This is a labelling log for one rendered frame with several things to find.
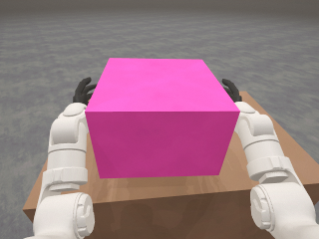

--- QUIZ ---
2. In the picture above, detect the left robot hand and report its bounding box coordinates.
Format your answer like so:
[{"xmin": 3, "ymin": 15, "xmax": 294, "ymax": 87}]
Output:
[{"xmin": 73, "ymin": 77, "xmax": 97, "ymax": 106}]

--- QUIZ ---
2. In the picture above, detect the carton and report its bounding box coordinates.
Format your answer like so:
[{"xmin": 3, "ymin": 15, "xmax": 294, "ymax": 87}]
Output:
[{"xmin": 85, "ymin": 58, "xmax": 240, "ymax": 179}]

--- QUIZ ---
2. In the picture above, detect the robot left upper arm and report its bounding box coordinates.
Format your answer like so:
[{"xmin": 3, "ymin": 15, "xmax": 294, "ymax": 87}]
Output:
[{"xmin": 24, "ymin": 192, "xmax": 95, "ymax": 239}]

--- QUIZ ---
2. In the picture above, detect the right robot hand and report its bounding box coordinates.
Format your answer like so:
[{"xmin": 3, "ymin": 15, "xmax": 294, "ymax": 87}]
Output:
[{"xmin": 222, "ymin": 79, "xmax": 242, "ymax": 103}]

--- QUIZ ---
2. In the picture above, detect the robot right forearm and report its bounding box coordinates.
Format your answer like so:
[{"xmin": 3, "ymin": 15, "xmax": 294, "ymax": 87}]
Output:
[{"xmin": 234, "ymin": 102, "xmax": 316, "ymax": 221}]

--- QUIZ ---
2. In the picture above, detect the pedestal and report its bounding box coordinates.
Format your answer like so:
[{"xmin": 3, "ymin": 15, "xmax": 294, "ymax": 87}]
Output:
[{"xmin": 22, "ymin": 91, "xmax": 319, "ymax": 239}]

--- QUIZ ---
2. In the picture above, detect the robot right upper arm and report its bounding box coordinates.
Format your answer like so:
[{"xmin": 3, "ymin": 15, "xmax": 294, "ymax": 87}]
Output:
[{"xmin": 250, "ymin": 182, "xmax": 319, "ymax": 239}]

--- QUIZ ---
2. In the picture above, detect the robot left forearm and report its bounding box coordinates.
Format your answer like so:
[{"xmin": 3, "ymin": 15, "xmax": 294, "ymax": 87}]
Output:
[{"xmin": 33, "ymin": 103, "xmax": 89, "ymax": 236}]

